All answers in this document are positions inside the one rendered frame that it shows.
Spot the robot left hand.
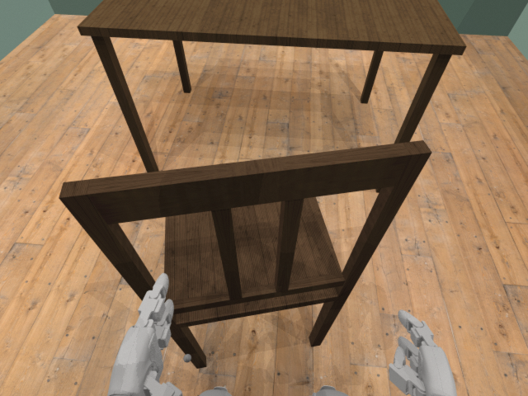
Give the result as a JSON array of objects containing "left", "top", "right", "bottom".
[{"left": 107, "top": 273, "right": 183, "bottom": 396}]

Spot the chair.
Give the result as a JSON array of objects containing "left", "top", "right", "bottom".
[{"left": 59, "top": 140, "right": 431, "bottom": 369}]

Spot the table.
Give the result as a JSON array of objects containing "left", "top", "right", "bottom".
[{"left": 77, "top": 0, "right": 467, "bottom": 193}]

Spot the robot right hand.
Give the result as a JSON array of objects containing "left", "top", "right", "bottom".
[{"left": 389, "top": 309, "right": 457, "bottom": 396}]

